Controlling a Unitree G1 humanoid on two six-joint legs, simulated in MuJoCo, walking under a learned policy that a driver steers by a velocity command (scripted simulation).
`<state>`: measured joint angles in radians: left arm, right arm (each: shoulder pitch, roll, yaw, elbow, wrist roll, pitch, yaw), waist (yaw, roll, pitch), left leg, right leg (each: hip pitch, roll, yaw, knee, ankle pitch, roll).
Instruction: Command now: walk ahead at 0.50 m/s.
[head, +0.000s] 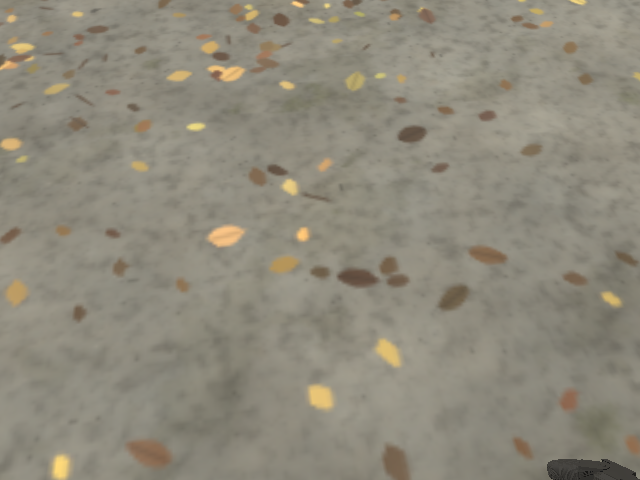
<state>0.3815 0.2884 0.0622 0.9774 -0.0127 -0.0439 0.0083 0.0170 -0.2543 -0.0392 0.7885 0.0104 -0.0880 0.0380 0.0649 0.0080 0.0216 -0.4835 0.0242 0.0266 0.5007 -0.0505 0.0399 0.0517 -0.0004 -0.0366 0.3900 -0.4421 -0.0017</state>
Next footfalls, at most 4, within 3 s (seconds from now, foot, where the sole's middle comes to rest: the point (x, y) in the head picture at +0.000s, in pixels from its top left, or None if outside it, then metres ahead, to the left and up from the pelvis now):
0.54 right None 0.47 -0.13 -0.76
1.02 left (317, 412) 0.60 0.07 -0.76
1.42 right None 0.47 -0.17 -0.76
1.92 left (351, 407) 0.62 -0.01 -0.76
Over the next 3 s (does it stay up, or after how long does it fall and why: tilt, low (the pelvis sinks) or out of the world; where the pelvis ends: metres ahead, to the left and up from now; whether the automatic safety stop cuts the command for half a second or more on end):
stays up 0.62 -0.49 0.00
